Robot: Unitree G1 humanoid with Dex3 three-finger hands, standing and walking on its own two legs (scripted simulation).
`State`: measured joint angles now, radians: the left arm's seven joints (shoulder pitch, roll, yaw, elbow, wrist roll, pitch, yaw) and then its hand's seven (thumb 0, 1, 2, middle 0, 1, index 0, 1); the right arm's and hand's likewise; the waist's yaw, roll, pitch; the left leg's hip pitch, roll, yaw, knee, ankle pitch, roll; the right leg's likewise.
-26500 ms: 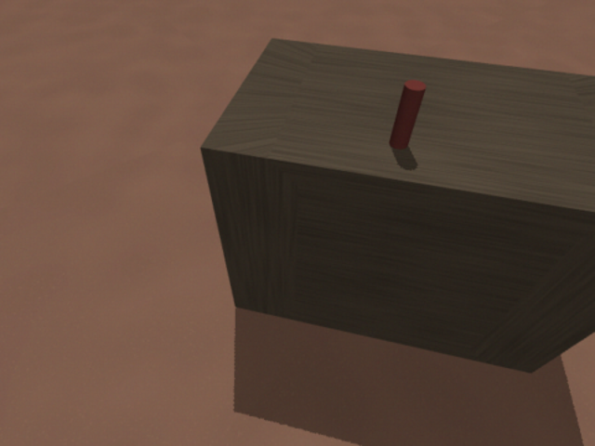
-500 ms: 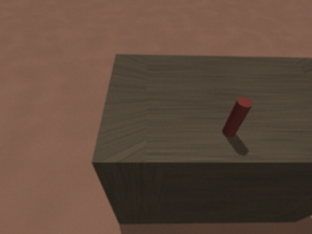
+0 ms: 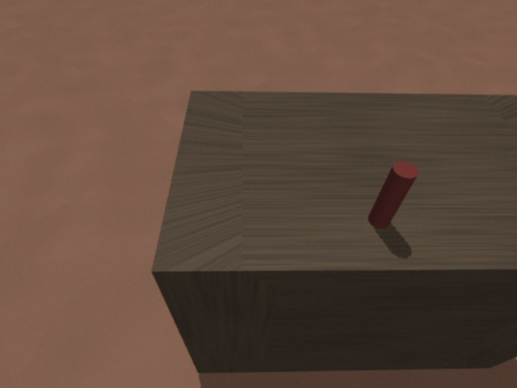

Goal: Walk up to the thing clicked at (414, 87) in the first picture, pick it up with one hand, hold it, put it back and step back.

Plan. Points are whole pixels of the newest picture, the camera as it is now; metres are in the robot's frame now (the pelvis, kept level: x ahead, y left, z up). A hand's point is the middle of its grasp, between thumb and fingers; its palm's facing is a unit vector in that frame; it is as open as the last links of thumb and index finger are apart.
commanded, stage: stand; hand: right
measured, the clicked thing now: (390, 197) +0.44 -0.25 +0.04
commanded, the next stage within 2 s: none
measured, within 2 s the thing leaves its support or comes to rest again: neither
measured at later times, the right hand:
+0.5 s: hand out of the picture +0.07 -0.25 -0.16, palm faces -0.03 +0.94 -0.35, open 7.9 cm
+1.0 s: hand out of the picture +0.07 -0.25 -0.16, palm faces -0.03 +0.94 -0.34, open 7.4 cm
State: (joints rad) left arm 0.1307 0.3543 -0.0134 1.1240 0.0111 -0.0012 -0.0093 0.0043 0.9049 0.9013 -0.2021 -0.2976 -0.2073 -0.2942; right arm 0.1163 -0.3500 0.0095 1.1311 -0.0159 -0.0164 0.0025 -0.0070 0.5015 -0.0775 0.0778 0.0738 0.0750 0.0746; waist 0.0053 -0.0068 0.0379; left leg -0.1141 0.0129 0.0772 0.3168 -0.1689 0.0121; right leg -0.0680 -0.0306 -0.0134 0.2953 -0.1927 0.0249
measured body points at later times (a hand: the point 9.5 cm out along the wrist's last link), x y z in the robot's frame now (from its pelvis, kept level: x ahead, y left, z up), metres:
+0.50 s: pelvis +0.00 +0.00 +0.00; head +0.01 +0.00 +0.45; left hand +0.06 +0.30 -0.14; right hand +0.07 -0.30 -0.13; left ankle +0.00 +0.11 -0.75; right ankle -0.02 -0.13 -0.75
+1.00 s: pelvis +0.00 +0.00 +0.00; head +0.01 +0.00 +0.45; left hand +0.07 +0.30 -0.14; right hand +0.07 -0.30 -0.13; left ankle +0.00 +0.11 -0.75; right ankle -0.02 -0.13 -0.75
